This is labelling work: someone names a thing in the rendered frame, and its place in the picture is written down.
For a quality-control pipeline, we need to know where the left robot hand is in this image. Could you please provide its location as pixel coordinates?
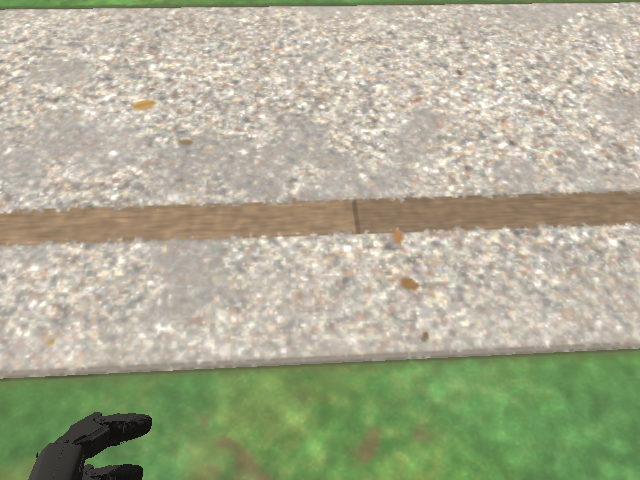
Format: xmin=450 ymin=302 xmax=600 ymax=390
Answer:
xmin=28 ymin=412 xmax=152 ymax=480

